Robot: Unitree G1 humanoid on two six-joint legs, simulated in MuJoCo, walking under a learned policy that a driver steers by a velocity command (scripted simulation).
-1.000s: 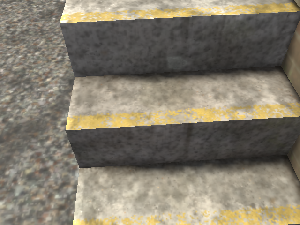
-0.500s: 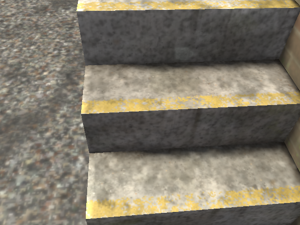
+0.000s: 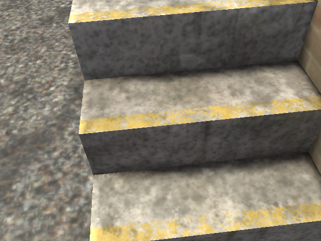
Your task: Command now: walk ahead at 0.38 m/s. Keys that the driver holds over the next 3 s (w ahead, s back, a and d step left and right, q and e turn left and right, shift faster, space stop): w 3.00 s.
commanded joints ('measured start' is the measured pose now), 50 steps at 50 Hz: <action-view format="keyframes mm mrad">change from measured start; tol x4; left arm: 1 -20 82 16 -76 -6 -12 8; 28 -284 48 16 -250 2 -35 -7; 50 -348 48 10 -329 3 -41 -27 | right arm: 1 41 -19 0 -33 -12 -39 5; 32 -191 -6 -6 -219 -12 -40 -6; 50 -233 -5 1 -252 -22 -49 17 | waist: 1 -30 -176 71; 6 -22 -45 -11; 22 -21 -18 -68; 50 -15 -29 -53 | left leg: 1 -70 15 -10 -25 54 58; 4 -12 32 -31 -65 110 55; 6 13 59 -56 -90 218 42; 12 73 87 -65 -68 422 11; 20 140 126 -82 -125 589 -21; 39 87 131 -95 -239 270 -37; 50 33 128 -105 -229 178 -41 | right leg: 1 57 -149 258 -265 11 -158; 6 166 -96 114 -112 438 -139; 13 183 -94 71 -82 601 -109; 27 169 -113 68 -199 458 -42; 39 140 -114 83 -232 234 -21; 50 107 -112 87 -222 148 -12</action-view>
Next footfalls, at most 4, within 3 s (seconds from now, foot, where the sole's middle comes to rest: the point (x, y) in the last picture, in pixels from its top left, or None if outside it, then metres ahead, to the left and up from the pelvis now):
none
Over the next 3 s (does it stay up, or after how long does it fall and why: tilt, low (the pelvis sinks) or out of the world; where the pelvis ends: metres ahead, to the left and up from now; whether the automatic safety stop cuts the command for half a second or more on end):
stays up -0.01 -0.01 0.01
